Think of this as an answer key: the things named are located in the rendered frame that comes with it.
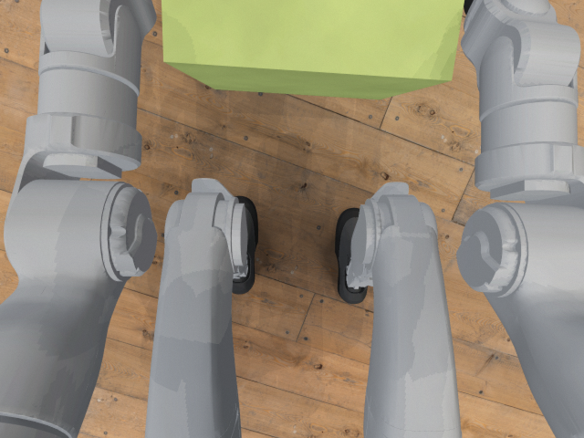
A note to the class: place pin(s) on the robot right upper arm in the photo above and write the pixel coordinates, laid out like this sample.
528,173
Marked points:
528,260

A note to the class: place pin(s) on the robot left upper arm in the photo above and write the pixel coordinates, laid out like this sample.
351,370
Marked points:
73,244

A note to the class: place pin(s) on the left robot forearm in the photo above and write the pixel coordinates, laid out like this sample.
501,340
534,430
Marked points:
89,83

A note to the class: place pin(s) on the right robot foot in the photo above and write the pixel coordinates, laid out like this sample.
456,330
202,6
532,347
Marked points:
344,231

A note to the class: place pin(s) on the carton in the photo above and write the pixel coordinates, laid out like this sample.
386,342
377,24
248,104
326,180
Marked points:
360,49

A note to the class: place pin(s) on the right robot forearm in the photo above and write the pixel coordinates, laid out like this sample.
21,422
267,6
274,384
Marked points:
526,67

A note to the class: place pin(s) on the robot right thigh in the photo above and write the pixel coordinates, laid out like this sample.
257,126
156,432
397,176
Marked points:
412,386

